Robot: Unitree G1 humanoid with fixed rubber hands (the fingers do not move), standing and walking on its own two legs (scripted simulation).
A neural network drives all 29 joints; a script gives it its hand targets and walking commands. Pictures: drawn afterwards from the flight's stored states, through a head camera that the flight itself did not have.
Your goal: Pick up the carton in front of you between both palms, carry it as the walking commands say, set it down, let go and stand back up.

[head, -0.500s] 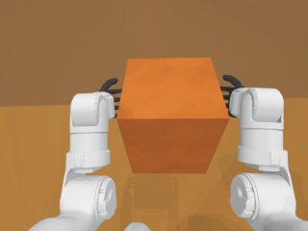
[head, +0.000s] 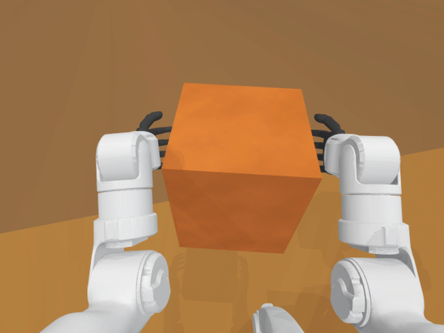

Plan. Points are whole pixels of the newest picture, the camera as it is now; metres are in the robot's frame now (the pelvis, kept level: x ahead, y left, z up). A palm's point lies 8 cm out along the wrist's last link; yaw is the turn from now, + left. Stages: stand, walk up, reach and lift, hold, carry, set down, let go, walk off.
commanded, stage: carry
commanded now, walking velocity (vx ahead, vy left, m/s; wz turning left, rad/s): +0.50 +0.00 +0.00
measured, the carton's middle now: (236, 173) +0.40 -0.02 +0.06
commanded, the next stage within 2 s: none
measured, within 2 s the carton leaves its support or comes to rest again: neither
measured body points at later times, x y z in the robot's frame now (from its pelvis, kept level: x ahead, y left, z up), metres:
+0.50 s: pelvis +0.31 -0.02 +0.03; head +0.34 -0.02 +0.48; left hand +0.69 +0.17 +0.19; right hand +0.72 -0.13 +0.20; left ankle +0.42 +0.10 -0.64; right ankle +0.24 -0.11 -0.71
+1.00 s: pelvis +0.63 +0.00 +0.05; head +0.66 +0.00 +0.50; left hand +1.02 +0.15 +0.21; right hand +1.02 -0.15 +0.22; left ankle +0.51 +0.09 -0.68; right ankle +0.76 -0.09 -0.66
